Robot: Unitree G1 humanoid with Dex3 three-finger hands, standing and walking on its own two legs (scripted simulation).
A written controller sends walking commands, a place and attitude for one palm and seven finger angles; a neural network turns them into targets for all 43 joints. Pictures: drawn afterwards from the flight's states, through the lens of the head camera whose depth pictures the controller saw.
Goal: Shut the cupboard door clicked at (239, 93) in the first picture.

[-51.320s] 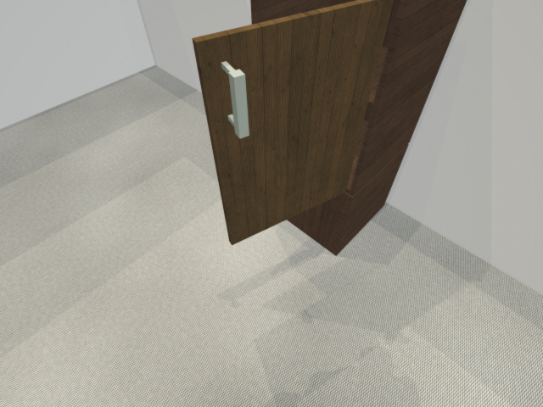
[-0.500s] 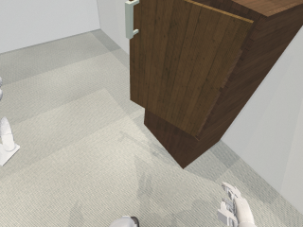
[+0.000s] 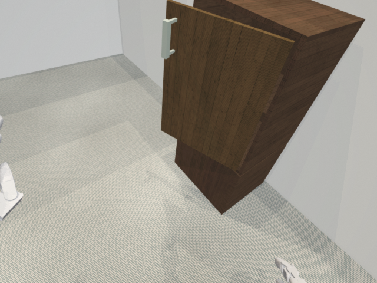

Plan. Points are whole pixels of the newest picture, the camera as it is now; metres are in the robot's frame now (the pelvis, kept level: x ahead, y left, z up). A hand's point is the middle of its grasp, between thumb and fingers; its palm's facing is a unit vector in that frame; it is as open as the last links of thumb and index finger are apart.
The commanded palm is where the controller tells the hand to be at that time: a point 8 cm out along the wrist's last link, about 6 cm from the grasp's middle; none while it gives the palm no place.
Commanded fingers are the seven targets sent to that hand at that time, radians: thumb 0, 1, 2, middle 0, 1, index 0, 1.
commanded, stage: stop stepping back and stand still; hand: left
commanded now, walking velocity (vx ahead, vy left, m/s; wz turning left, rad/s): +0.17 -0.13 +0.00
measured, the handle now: (169, 38) +0.84 +0.10 +0.15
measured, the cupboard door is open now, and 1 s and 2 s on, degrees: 19 19 19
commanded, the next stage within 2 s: let the arm hang, fingers relaxed in 0.40 s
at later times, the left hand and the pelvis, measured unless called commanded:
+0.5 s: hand (27, 193) +0.21 +0.26 +0.16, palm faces +0.44 -0.81 -0.39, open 7.4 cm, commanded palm none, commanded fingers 0.00 0.90 0.90 -0.20 -0.30 -0.20 -0.30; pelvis +0.01 -0.01 +0.00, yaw +0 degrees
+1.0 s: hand out of the picture -0.03 +0.18 -0.17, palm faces +0.03 -0.98 -0.19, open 7.2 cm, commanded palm none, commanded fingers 0.00 0.90 0.90 -0.20 -0.30 -0.20 -0.30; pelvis +0.00 -0.01 +0.01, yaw +2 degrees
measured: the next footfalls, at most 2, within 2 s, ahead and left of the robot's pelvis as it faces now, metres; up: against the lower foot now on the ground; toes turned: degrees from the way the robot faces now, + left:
none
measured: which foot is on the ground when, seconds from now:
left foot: down 0.00-1.00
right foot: down 0.00-1.00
